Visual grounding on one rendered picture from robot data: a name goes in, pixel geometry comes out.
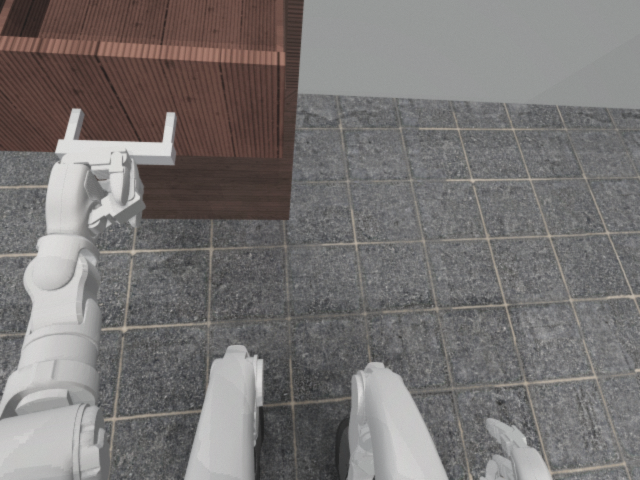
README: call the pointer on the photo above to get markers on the right robot thigh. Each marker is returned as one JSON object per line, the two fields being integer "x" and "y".
{"x": 402, "y": 446}

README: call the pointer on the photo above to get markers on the cabinet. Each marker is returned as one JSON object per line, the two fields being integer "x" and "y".
{"x": 236, "y": 188}

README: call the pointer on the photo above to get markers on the left robot hand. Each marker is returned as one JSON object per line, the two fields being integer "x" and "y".
{"x": 73, "y": 192}

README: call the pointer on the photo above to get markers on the right robot hand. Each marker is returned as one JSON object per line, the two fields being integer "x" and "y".
{"x": 526, "y": 462}

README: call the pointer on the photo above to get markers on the left robot upper arm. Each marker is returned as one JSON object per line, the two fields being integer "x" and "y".
{"x": 66, "y": 443}

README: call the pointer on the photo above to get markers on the drawer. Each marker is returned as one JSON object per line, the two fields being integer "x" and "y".
{"x": 218, "y": 64}

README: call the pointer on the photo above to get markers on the left robot thigh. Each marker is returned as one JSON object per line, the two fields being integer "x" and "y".
{"x": 223, "y": 447}

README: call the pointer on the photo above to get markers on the robot left forearm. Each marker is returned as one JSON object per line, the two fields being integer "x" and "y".
{"x": 57, "y": 367}

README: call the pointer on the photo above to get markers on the robot thigh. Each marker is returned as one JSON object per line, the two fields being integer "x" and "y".
{"x": 402, "y": 446}
{"x": 223, "y": 447}

